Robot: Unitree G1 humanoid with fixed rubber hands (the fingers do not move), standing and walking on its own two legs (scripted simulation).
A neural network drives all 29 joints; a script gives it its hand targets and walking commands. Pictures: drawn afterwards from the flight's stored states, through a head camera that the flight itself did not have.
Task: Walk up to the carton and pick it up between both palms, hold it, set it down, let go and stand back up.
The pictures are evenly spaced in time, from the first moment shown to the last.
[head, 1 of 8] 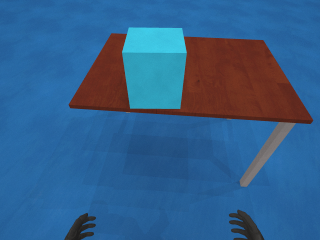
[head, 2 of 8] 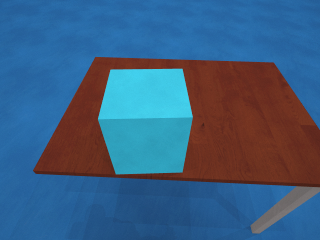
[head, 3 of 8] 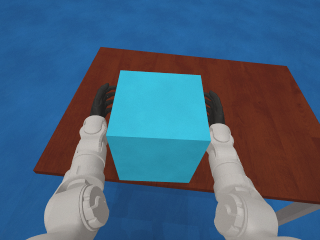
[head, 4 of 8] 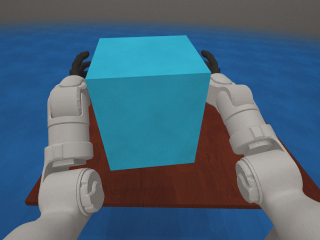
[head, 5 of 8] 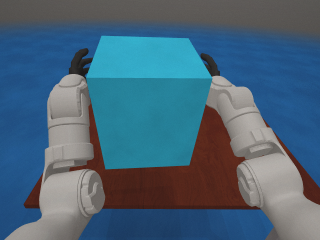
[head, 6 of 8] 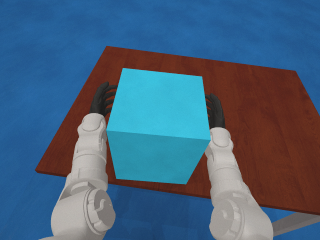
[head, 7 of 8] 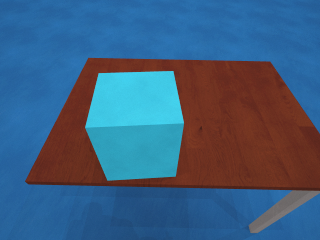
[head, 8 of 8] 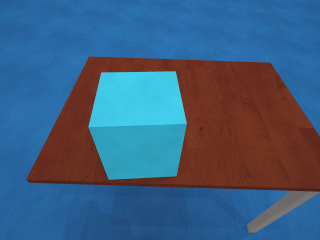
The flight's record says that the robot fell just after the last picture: no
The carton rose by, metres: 0.23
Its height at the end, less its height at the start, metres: +0.00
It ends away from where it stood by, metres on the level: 0.02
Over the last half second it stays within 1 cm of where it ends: yes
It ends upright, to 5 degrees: yes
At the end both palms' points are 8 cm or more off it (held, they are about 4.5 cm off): yes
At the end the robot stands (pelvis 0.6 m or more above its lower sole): yes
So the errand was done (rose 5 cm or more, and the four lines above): yes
